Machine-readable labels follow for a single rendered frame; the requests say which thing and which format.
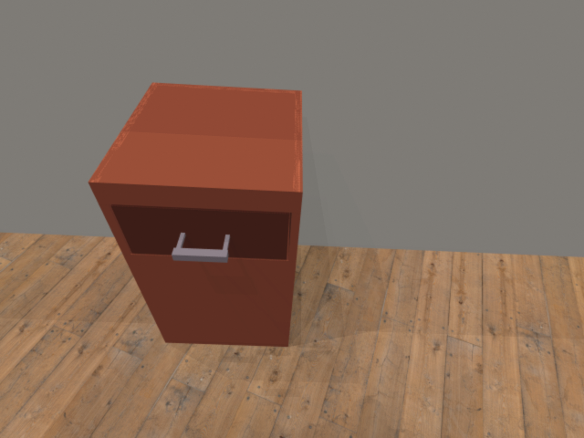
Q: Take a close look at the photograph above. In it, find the handle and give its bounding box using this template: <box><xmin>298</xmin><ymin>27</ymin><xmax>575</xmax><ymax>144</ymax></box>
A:
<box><xmin>172</xmin><ymin>233</ymin><xmax>230</xmax><ymax>263</ymax></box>

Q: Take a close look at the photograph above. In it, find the drawer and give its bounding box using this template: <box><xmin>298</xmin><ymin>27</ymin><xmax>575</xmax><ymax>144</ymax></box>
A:
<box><xmin>111</xmin><ymin>204</ymin><xmax>289</xmax><ymax>260</ymax></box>

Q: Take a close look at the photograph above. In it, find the cabinet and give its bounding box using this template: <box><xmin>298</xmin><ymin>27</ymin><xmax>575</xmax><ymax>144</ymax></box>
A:
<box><xmin>88</xmin><ymin>82</ymin><xmax>303</xmax><ymax>347</ymax></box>

